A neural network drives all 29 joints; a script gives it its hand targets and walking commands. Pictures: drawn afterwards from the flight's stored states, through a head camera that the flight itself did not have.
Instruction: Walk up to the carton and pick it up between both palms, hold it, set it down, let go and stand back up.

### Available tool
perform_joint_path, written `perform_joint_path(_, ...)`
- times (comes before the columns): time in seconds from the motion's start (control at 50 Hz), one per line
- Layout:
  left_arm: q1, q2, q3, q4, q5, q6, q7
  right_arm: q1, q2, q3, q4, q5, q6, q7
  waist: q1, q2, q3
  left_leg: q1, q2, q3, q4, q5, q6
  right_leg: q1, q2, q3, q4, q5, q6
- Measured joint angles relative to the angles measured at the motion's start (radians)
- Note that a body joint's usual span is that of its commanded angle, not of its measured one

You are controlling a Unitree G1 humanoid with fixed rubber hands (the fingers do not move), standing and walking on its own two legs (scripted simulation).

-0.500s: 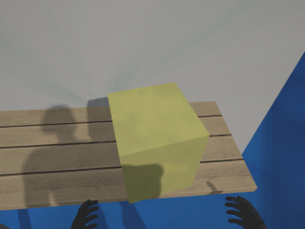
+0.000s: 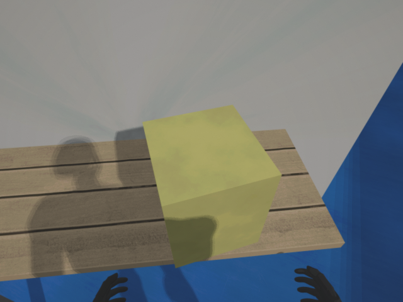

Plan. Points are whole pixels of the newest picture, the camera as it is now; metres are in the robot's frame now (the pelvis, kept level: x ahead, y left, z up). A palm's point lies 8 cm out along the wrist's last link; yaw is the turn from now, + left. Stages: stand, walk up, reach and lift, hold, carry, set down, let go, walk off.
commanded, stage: set down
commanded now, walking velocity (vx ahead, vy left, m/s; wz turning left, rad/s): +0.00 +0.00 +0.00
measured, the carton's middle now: (204, 186) +0.37 +0.02 +0.04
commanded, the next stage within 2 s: let go in 0.02 s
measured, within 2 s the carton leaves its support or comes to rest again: neither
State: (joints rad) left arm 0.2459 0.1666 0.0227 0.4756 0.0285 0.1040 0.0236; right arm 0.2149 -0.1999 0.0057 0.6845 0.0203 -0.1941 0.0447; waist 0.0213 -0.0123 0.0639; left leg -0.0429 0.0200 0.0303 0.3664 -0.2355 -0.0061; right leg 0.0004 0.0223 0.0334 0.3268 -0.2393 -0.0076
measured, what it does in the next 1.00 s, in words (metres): stands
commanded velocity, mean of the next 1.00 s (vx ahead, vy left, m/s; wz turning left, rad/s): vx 0.00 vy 0.00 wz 0.00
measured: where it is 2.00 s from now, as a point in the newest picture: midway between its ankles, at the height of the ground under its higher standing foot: outside the picture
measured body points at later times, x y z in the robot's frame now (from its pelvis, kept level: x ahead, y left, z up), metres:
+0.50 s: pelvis +0.00 +0.00 +0.00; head -0.01 +0.00 +0.45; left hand +0.17 +0.22 -0.09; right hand +0.17 -0.23 -0.09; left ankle -0.02 +0.12 -0.75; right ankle -0.03 -0.12 -0.75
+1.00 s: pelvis -0.03 +0.00 -0.01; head -0.04 +0.01 +0.44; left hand +0.06 +0.26 -0.13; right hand +0.06 -0.26 -0.12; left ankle -0.02 +0.12 -0.75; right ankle -0.03 -0.12 -0.75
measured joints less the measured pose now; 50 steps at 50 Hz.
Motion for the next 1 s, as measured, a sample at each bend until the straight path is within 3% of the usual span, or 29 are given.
perform_joint_path(0.14, -0.041, 0.022, -0.005, 0.043, -0.008, 0.021, -0.025, -0.04, 0.017, -0.025, 0.053, -0.032, -0.007, -0.027, -0.008, 0.006, 0.013, -0.016, -0.002, 0.001, 0.034, -0.016, 0.003, -0.017, -0.003, -0.002, 0.035, -0.016, 0.003)
perform_joint_path(0.32, -0.073, 0.023, -0.007, 0.059, -0.004, 0.003, -0.032, -0.066, 0.005, -0.021, 0.097, -0.026, -0.04, -0.028, -0.017, 0.016, 0.015, -0.013, 0.003, 0.004, 0.049, -0.027, 0.002, -0.012, 0.0, -0.003, 0.043, -0.022, 0.003)
perform_joint_path(0.56, -0.063, 0.01, -0.006, 0.051, -0.016, 0.007, -0.035, -0.035, -0.001, -0.031, 0.05, -0.027, -0.039, -0.034, -0.006, 0.007, 0.008, -0.019, 0.006, -0.002, 0.059, -0.027, -0.006, -0.023, 0.003, -0.013, 0.067, -0.031, -0.004)
perform_joint_path(0.7, -0.014, 0.043, 0.012, 0.155, -0.013, -0.102, -0.02, 0.014, -0.034, -0.041, 0.026, -0.028, 0.116, -0.067, -0.017, 0.009, -0.047, -0.112, 0.011, -0.027, 0.132, -0.05, -0.005, -0.097, 0.007, -0.038, 0.117, -0.051, -0.007)
perform_joint_path(1.0, 0.054, 0.076, 0.011, 0.268, -0.014, -0.121, -0.023, 0.129, -0.045, -0.036, 0.045, -0.031, 0.163, -0.061, -0.024, 0.012, -0.028, -0.143, 0.002, -0.042, 0.16, -0.032, 0.004, -0.115, -0.001, -0.055, 0.13, -0.031, 0.003)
